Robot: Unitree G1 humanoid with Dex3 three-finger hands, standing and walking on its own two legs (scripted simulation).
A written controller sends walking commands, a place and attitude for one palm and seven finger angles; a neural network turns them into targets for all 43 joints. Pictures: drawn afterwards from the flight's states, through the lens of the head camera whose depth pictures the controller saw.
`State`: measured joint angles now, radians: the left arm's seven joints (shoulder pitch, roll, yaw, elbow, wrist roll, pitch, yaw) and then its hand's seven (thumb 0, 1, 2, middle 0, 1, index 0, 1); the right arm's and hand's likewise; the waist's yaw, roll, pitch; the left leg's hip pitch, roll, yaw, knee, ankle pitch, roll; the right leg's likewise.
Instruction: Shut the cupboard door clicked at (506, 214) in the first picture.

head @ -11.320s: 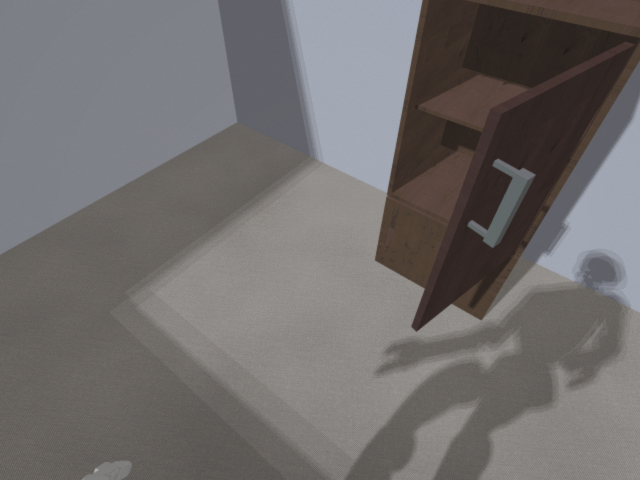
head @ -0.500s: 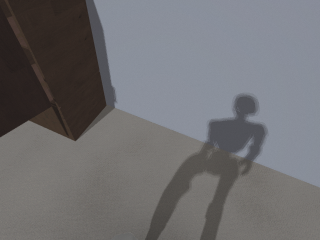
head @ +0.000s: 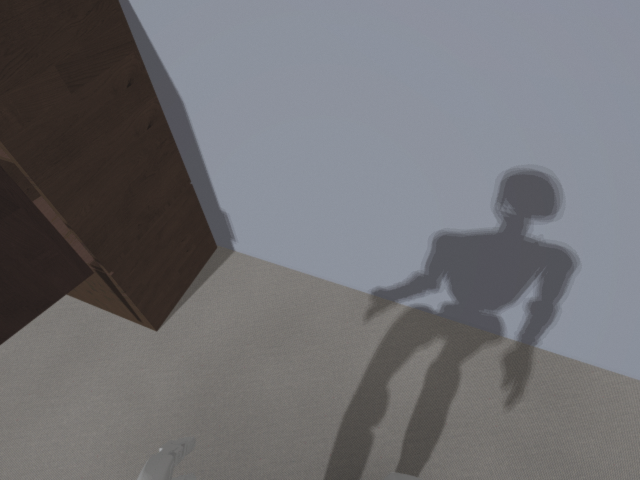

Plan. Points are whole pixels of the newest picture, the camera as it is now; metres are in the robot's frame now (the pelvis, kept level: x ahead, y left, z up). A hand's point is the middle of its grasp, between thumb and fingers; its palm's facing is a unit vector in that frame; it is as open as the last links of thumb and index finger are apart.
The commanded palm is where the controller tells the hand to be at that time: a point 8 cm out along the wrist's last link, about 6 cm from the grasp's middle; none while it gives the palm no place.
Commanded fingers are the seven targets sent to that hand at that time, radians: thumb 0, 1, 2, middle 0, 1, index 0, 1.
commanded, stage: turn to face it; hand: left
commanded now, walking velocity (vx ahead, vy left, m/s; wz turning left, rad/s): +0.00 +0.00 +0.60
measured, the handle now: out of the picture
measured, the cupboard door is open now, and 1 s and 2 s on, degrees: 76 76 76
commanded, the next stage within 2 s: take the last steps up to it in 1.20 s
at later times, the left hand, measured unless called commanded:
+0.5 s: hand out of the picture -0.03 +0.25 -0.18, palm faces +0.34 -0.91 -0.23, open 7.4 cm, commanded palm none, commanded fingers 0.00 0.90 0.90 -0.20 -0.30 -0.20 -0.30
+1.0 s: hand out of the picture +0.00 +0.24 -0.13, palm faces +0.51 -0.80 -0.30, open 7.4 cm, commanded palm none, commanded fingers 0.00 0.90 0.90 -0.20 -0.30 -0.20 -0.30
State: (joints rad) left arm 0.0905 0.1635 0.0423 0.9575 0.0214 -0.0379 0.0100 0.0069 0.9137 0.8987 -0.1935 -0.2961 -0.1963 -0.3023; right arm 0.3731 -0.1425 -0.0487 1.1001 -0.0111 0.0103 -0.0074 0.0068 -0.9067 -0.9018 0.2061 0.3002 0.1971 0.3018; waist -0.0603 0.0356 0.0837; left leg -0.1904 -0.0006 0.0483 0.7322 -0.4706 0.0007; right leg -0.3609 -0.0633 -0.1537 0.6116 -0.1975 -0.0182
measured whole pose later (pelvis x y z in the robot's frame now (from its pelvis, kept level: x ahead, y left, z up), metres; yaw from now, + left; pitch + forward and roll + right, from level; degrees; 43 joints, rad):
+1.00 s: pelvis -0.01 +0.00 +0.01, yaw +33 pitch +0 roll +0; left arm 0.10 0.20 0.04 0.87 0.01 0.01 0.03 0.01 0.91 0.90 -0.20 -0.30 -0.20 -0.30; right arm 0.23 -0.24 -0.09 0.95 -0.01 0.06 0.01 0.01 -0.90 -0.90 0.21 0.30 0.20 0.30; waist -0.04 0.06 0.07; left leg -0.39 -0.09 -0.13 0.66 -0.34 -0.01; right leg -0.25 -0.01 -0.04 0.54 -0.29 0.01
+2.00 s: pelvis +0.07 +0.07 +0.00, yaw +44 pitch -2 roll +1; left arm 0.10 0.17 0.04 0.99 0.02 -0.06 -0.02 0.01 0.91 0.90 -0.19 -0.30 -0.20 -0.30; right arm 0.48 -0.15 -0.03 1.17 -0.01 -0.02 -0.01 0.01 -0.90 -0.90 0.21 0.30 0.20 0.30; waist -0.06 0.04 0.10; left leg -0.07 0.03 0.02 0.78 -0.51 0.01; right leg -0.39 -0.04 -0.13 0.64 -0.18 -0.05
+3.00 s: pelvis +0.22 +0.23 +0.01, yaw +45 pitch -2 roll +1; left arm 0.15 0.17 0.03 1.05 0.02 -0.01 0.03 0.01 0.92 0.90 -0.19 -0.30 -0.19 -0.30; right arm 0.29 -0.14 -0.05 1.11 0.00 0.02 -0.03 0.00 -0.91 -0.90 0.20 0.30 0.20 0.30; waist -0.04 0.03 0.08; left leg -0.17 0.04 0.12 0.60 -0.40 -0.01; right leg -0.31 -0.06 -0.10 0.58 -0.23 -0.02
